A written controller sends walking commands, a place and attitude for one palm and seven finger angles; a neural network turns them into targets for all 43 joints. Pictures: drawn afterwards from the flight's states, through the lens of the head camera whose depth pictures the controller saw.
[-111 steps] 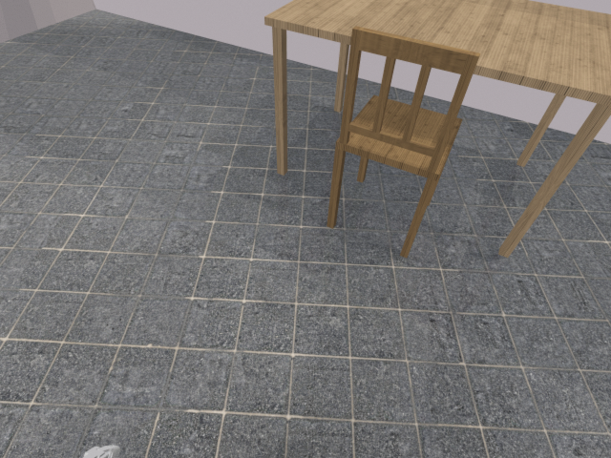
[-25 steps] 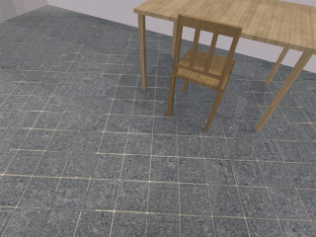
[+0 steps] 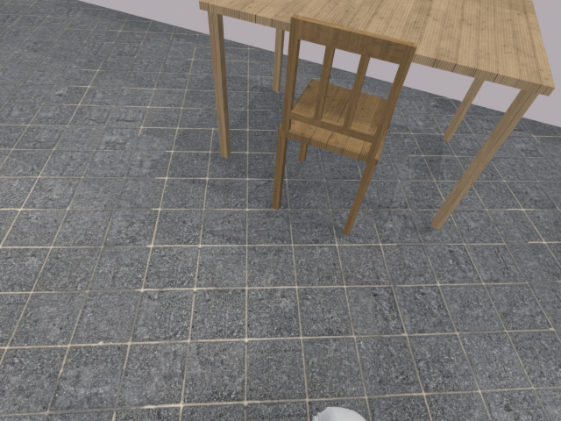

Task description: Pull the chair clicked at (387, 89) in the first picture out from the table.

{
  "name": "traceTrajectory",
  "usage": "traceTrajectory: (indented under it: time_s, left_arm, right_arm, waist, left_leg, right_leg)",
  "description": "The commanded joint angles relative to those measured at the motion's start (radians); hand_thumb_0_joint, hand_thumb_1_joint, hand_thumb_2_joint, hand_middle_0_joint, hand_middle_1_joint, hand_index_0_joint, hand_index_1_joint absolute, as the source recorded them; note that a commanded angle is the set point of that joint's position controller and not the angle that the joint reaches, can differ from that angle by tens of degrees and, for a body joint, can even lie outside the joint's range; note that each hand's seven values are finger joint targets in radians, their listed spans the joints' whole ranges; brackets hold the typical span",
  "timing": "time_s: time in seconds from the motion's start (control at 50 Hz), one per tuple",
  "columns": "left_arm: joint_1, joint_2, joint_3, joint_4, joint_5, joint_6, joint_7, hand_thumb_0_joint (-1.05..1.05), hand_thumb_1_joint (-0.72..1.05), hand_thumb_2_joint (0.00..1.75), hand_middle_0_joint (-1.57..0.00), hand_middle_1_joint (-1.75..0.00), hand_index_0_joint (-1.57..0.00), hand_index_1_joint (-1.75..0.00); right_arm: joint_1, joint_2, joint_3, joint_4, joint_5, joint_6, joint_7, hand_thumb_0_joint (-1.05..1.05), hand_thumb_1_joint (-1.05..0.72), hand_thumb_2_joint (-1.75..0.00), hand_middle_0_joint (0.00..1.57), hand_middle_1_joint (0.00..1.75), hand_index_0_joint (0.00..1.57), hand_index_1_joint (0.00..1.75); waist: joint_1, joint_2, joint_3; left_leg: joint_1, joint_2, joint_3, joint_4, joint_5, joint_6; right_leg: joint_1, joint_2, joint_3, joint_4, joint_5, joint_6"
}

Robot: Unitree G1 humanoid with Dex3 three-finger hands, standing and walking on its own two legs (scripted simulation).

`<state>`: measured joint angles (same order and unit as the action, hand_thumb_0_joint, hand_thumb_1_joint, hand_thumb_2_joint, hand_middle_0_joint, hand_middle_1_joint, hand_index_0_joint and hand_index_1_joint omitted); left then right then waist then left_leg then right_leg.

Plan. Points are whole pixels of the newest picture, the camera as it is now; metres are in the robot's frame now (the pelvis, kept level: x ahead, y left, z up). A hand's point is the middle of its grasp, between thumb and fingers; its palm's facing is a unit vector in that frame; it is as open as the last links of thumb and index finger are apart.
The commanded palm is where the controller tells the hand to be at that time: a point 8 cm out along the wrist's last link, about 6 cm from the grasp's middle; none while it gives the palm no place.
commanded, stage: walk to a spot facing it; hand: left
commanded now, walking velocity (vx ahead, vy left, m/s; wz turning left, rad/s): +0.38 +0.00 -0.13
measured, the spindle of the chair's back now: (323, 85) +1.06 -0.11 -0.10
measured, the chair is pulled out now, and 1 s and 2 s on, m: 0.00 0.00 0.00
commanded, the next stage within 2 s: turn to face it in 0.34 s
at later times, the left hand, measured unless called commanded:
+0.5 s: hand (184, 368) +0.23 +0.17 -0.19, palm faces +0.07 -0.99 -0.14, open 7.2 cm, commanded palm none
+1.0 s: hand (202, 264) +0.43 +0.17 -0.17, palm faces -0.13 -0.96 -0.24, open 7.3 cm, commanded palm none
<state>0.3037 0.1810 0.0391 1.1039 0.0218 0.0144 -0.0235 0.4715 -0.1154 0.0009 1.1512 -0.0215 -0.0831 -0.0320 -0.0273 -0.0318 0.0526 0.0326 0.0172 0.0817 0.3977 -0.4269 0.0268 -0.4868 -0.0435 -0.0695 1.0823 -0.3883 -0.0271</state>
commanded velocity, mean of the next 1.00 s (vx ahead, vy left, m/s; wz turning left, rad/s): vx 0.13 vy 0.00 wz -0.22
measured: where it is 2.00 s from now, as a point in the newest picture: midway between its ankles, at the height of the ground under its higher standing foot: (283, 351)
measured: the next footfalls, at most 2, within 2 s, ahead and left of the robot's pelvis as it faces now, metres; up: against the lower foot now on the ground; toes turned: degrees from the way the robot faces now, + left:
right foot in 0.18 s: +0.23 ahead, -0.13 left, +0.00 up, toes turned -9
left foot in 0.54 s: +0.35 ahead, +0.11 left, +0.00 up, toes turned +11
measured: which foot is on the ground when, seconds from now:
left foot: down 0.00-0.18, up 0.20-0.52, down 0.54-0.92, up 0.94-1.00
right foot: up 0.00-0.16, down 0.18-0.54, up 0.56-0.90, down 0.92-1.00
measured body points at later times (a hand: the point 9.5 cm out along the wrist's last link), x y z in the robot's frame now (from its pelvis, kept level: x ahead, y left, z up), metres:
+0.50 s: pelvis +0.21 +0.00 +0.00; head +0.22 +0.03 +0.44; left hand +0.23 +0.22 -0.17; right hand +0.29 -0.25 -0.13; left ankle +0.29 +0.11 -0.72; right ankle +0.19 -0.13 -0.73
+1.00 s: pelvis +0.32 +0.00 -0.01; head +0.35 -0.02 +0.44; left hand +0.44 +0.22 -0.15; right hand +0.30 -0.25 -0.17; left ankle +0.31 +0.11 -0.70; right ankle +0.33 -0.11 -0.73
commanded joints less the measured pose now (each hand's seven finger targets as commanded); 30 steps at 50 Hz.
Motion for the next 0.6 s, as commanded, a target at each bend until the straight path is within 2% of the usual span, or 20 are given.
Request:
traceTrajectory:
  time_s: [0.0, 0.04, 0.08, 0.12, 0.14, 0.16, 0.18, 0.2, 0.22, 0.26, 0.3, 0.34, 0.4, 0.44, 0.48, 0.5, 0.52, 0.54, 0.56, 0.58]
  left_arm:
    - [-0.233, 0.012, 0.0, -0.173, -0.007, -0.042, -0.016, 0.0, 0.9, 0.9, -0.2, -0.3, -0.2, -0.3]
    - [-0.197, 0.018, 0.004, -0.16, -0.009, -0.043, -0.013, 0.0, 0.9, 0.9, -0.2, -0.3, -0.2, -0.3]
    - [-0.073, 0.04, 0.014, -0.123, -0.004, -0.044, -0.004, 0.0, 0.9, 0.9, -0.2, -0.3, -0.2, -0.3]
    - [0.127, 0.089, 0.034, -0.061, 0.007, -0.056, 0.006, 0.0, 0.9, 0.9, -0.2, -0.3, -0.2, -0.3]
    - [0.239, 0.171, 0.055, -0.031, 0.014, -0.072, 0.019, 0.0, 0.9, 0.9, -0.2, -0.3, -0.2, -0.3]
    - [0.298, 0.254, 0.073, -0.024, 0.003, -0.075, 0.032, 0.0, 0.9, 0.9, -0.2, -0.3, -0.2, -0.3]
    - [0.247, 0.275, 0.08, -0.036, -0.015, -0.069, 0.032, 0.0, 0.9, 0.9, -0.2, -0.3, -0.2, -0.3]
    - [0.142, 0.229, 0.066, -0.065, -0.013, -0.065, 0.034, 0.0, 0.9, 0.9, -0.2, -0.3, -0.2, -0.3]
    - [0.064, 0.171, 0.049, -0.077, -0.008, -0.068, 0.041, 0.0, 0.9, 0.9, -0.2, -0.3, -0.2, -0.3]
    - [-0.032, 0.111, 0.03, -0.095, 0.004, -0.078, 0.049, 0.0, 0.9, 0.9, -0.2, -0.3, -0.2, -0.3]
    - [-0.056, 0.101, 0.026, -0.096, 0.009, -0.081, 0.046, 0.0, 0.9, 0.9, -0.2, -0.3, -0.2, -0.3]
    - [-0.069, 0.112, 0.025, -0.097, 0.008, -0.08, 0.04, 0.0, 0.9, 0.9, -0.2, -0.3, -0.2, -0.3]
    - [-0.033, 0.13, 0.033, -0.084, 0.008, -0.081, 0.033, 0.0, 0.9, 0.9, -0.2, -0.3, -0.2, -0.3]
    - [-0.021, 0.127, 0.031, -0.08, 0.007, -0.073, 0.033, 0.0, 0.9, 0.9, -0.2, -0.3, -0.2, -0.3]
    - [0.009, 0.095, 0.023, -0.077, 0.0, -0.058, 0.032, 0.0, 0.9, 0.9, -0.2, -0.3, -0.2, -0.3]
    - [0.027, 0.051, 0.019, -0.09, -0.005, -0.051, 0.028, 0.0, 0.9, 0.9, -0.2, -0.3, -0.2, -0.3]
    - [0.027, 0.023, 0.014, -0.114, -0.012, -0.051, 0.026, 0.0, 0.9, 0.9, -0.2, -0.3, -0.2, -0.3]
    - [-0.004, 0.045, 0.015, -0.119, -0.002, -0.047, 0.033, 0.0, 0.9, 0.9, -0.2, -0.3, -0.2, -0.3]
    - [-0.022, 0.045, 0.018, -0.122, 0.0, -0.047, 0.032, 0.0, 0.9, 0.9, -0.2, -0.3, -0.2, -0.3]
    - [-0.026, 0.052, 0.025, -0.113, 0.001, -0.044, 0.027, 0.0, 0.9, 0.9, -0.2, -0.3, -0.2, -0.3]
  right_arm:
    - [0.088, -0.153, -0.033, 0.013, -0.001, -0.015, -0.019, 0.0, -0.9, -0.9, 0.2, 0.3, 0.2, 0.3]
    - [0.087, -0.174, -0.037, 0.031, 0.003, -0.012, -0.017, 0.0, -0.9, -0.9, 0.2, 0.3, 0.2, 0.3]
    - [0.062, -0.201, -0.049, 0.037, 0.009, -0.008, -0.016, 0.0, -0.9, -0.9, 0.2, 0.3, 0.2, 0.3]
    - [0.049, -0.196, -0.051, 0.032, 0.014, -0.005, -0.011, 0.0, -0.9, -0.9, 0.2, 0.3, 0.2, 0.3]
    - [0.059, -0.149, -0.046, 0.024, 0.023, -0.006, 0.002, 0.0, -0.9, -0.9, 0.2, 0.3, 0.2, 0.3]
    - [0.091, -0.089, -0.041, -0.01, 0.034, -0.01, 0.003, 0.0, -0.9, -0.9, 0.2, 0.3, 0.2, 0.3]
    - [0.015, -0.09, -0.049, -0.037, 0.033, -0.001, 0.007, 0.0, -0.9, -0.9, 0.2, 0.3, 0.2, 0.3]
    - [-0.061, -0.093, -0.057, -0.063, 0.022, 0.005, 0.015, 0.0, -0.9, -0.9, 0.2, 0.3, 0.2, 0.3]
    - [-0.086, -0.084, -0.057, -0.071, 0.009, 0.012, 0.018, 0.0, -0.9, -0.9, 0.2, 0.3, 0.2, 0.3]
    - [-0.016, -0.044, -0.054, -0.054, -0.004, 0.04, 0.023, 0.0, -0.9, -0.9, 0.2, 0.3, 0.2, 0.3]
    - [0.015, -0.028, -0.055, -0.057, -0.005, 0.062, 0.028, 0.0, -0.9, -0.9, 0.2, 0.3, 0.2, 0.3]
    - [-0.011, -0.023, -0.053, -0.083, -0.002, 0.068, 0.039, 0.0, -0.9, -0.9, 0.2, 0.3, 0.2, 0.3]
    - [-0.097, -0.03, -0.055, -0.122, -0.001, 0.054, 0.052, 0.0, -0.9, -0.9, 0.2, 0.3, 0.2, 0.3]
    - [-0.121, -0.046, -0.056, -0.133, -0.002, 0.041, 0.048, 0.0, -0.9, -0.9, 0.2, 0.3, 0.2, 0.3]
    - [-0.046, -0.095, -0.06, -0.106, -0.002, 0.027, 0.039, 0.0, -0.9, -0.9, 0.2, 0.3, 0.2, 0.3]
    - [0.031, -0.18, -0.077, -0.094, -0.01, 0.02, 0.027, 0.0, -0.9, -0.9, 0.2, 0.3, 0.2, 0.3]
    - [0.088, -0.266, -0.087, -0.095, -0.017, 0.024, 0.018, 0.0, -0.9, -0.9, 0.2, 0.3, 0.2, 0.3]
    - [0.052, -0.254, -0.079, -0.091, -0.018, 0.026, 0.005, 0.0, -0.9, -0.9, 0.2, 0.3, 0.2, 0.3]
    - [-0.011, -0.24, -0.072, -0.116, -0.014, 0.024, -0.001, 0.0, -0.9, -0.9, 0.2, 0.3, 0.2, 0.3]
    - [-0.075, -0.207, -0.062, -0.135, -0.011, 0.021, -0.003, 0.0, -0.9, -0.9, 0.2, 0.3, 0.2, 0.3]
  waist:
    - [-0.004, 0.173, 0.158]
    - [0.019, 0.173, 0.116]
    - [0.077, 0.157, 0.036]
    - [0.166, 0.125, -0.049]
    - [0.207, 0.007, -0.116]
    - [0.188, -0.169, -0.217]
    - [0.181, -0.124, -0.192]
    - [0.15, -0.064, -0.069]
    - [0.102, -0.012, 0.01]
    - [0.015, 0.017, 0.018]
    - [-0.025, -0.032, 0.021]
    - [-0.035, -0.074, 0.033]
    - [-0.006, -0.07, 0.042]
    - [-0.009, -0.057, 0.053]
    - [-0.038, 0.077, 0.023]
    - [-0.059, 0.273, -0.013]
    - [-0.069, 0.415, -0.043]
    - [-0.071, 0.348, -0.063]
    - [-0.045, 0.281, -0.033]
    - [-0.025, 0.192, -0.01]
  left_leg:
    - [-0.022, 0.218, -0.085, -0.211, 0.657, 0.113]
    - [-0.053, 0.224, -0.049, -0.176, 0.824, 0.114]
    - [-0.046, 0.227, -0.009, -0.037, 1.015, 0.101]
    - [-0.164, 0.177, 0.025, 0.252, 0.953, 0.056]
    - [-0.356, 0.133, 0.024, 0.547, 0.668, 0.031]
    - [-0.553, 0.003, 0.021, 0.917, -0.067, 0.0]
    - [-0.608, 0.035, -0.077, 1.05, -0.111, 0.022]
    - [-0.662, 0.083, -0.093, 1.074, -0.015, 0.02]
    - [-0.657, 0.126, -0.108, 1.027, 0.031, 0.018]
    - [-0.553, 0.158, -0.103, 0.898, 0.047, 0.001]
    - [-0.483, 0.162, -0.064, 0.75, 0.066, -0.023]
    - [-0.435, 0.15, -0.022, 0.591, 0.128, -0.037]
    - [-0.396, 0.118, 0.023, 0.42, 0.173, -0.039]
    - [-0.335, 0.097, 0.042, 0.309, 0.192, -0.044]
    - [-0.13, 0.086, 0.05, 0.15, 0.242, -0.056]
    - [-0.058, 0.239, -0.164, 0.015, 0.273, -0.006]
    - [-0.047, 0.442, -0.39, -0.117, 0.361, 0.105]
    - [-0.073, 0.468, -0.403, -0.133, 0.387, 0.138]
    - [-0.109, 0.466, -0.36, -0.11, 0.469, 0.152]
    - [-0.152, 0.44, -0.257, -0.096, 0.543, 0.141]
  right_leg:
    - [-0.142, -0.033, -0.054, -0.27, 0.134, -0.004]
    - [0.035, 0.017, -0.092, -0.366, 0.164, -0.031]
    - [0.195, 0.057, -0.105, -0.395, 0.197, -0.06]
    - [0.484, 0.074, -0.109, -0.485, 0.249, -0.077]
    - [0.67, -0.1, 0.087, -0.546, 0.183, -0.139]
    - [0.756, -0.4, 0.553, -0.687, 0.163, -0.263]
    - [0.641, -0.448, 0.647, -0.827, -0.037, -0.291]
    - [0.478, -0.409, 0.576, -0.869, -0.136, -0.256]
    - [0.336, -0.381, 0.473, -0.862, -0.123, -0.223]
    - [0.164, -0.322, 0.279, -0.866, -0.024, -0.175]
    - [0.054, -0.277, 0.143, -0.888, 0.036, -0.143]
    - [0.017, -0.238, 0.066, -0.903, 0.023, -0.125]
    - [0.06, -0.225, 0.048, -0.876, 0.0, -0.116]
    - [0.084, -0.21, 0.054, -0.818, 0.044, -0.105]
    - [0.036, -0.129, 0.019, -0.647, 0.057, -0.07]
    - [-0.026, -0.024, -0.043, -0.428, -0.015, -0.021]
    - [-0.081, 0.054, -0.088, -0.16, -0.246, 0.017]
    - [-0.098, 0.023, 0.009, 0.009, -0.246, 0.01]
    - [-0.14, -0.008, 0.034, 0.109, -0.193, 0.012]
    - [-0.135, -0.037, 0.053, 0.135, -0.123, 0.022]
